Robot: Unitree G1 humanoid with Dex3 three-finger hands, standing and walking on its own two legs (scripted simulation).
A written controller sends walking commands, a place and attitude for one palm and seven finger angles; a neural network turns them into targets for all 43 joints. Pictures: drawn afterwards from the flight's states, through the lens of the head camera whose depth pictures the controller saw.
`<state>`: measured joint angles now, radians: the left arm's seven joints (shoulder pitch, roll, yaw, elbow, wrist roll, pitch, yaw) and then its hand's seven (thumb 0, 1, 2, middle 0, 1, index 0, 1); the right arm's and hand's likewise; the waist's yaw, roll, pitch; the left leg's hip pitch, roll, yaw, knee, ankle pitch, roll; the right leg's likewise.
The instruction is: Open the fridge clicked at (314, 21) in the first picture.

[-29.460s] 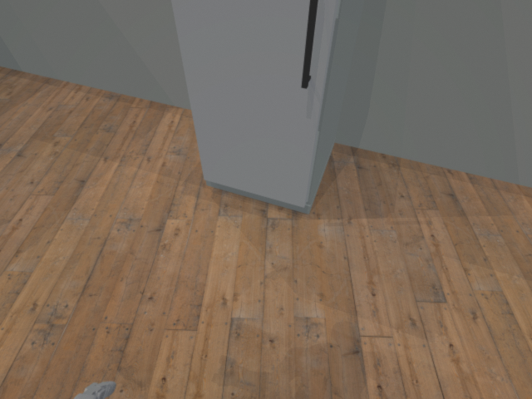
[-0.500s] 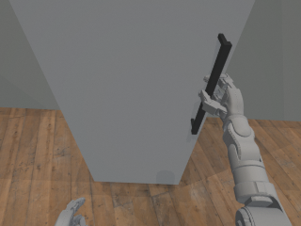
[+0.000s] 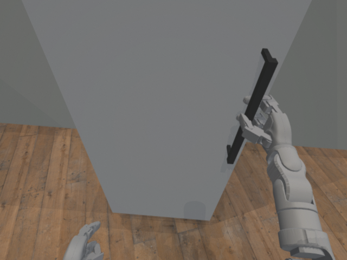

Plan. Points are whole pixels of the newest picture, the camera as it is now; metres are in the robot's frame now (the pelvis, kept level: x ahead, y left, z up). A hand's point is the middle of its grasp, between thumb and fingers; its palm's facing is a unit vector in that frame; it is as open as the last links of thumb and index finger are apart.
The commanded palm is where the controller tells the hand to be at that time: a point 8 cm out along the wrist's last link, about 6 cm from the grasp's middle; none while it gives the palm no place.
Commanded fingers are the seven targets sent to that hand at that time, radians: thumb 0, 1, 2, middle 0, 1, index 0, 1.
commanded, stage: pull the door a little, standing still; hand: right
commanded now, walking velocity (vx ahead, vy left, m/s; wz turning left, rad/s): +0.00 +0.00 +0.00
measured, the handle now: (244, 116) +0.44 -0.14 +0.12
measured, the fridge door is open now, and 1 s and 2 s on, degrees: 0 22 52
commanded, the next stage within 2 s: walk backward, drawing the door open in 0.48 s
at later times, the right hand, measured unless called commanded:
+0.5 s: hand (248, 141) +0.34 -0.12 +0.15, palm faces -0.05 +1.00 +0.01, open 6.7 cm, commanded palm +0.27 -0.17 +0.14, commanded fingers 0.00 -0.90 -0.90 0.45 1.40 0.45 1.40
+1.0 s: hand (236, 201) +0.21 -0.08 +0.14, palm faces +0.03 +0.98 -0.17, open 7.0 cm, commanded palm +0.17 -0.13 +0.15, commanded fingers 0.00 -0.90 -0.90 0.45 1.40 0.45 1.40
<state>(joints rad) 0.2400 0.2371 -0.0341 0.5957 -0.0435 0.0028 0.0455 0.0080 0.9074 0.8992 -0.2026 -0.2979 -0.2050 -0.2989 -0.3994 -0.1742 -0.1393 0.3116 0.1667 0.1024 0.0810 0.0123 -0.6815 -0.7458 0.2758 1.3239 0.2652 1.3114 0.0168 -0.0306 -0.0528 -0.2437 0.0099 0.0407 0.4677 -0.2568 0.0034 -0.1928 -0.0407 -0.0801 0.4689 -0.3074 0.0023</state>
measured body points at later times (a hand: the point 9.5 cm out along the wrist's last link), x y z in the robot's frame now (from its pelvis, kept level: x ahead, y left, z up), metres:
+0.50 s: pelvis +0.03 -0.01 +0.00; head +0.02 +0.00 +0.45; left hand +0.19 +0.22 -0.09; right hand +0.33 -0.18 +0.15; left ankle -0.01 +0.12 -0.74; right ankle -0.04 -0.12 -0.74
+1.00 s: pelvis -0.03 +0.02 +0.00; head -0.02 +0.06 +0.45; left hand +0.18 +0.20 -0.09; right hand +0.20 -0.13 +0.15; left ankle -0.01 +0.12 -0.74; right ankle -0.04 -0.12 -0.74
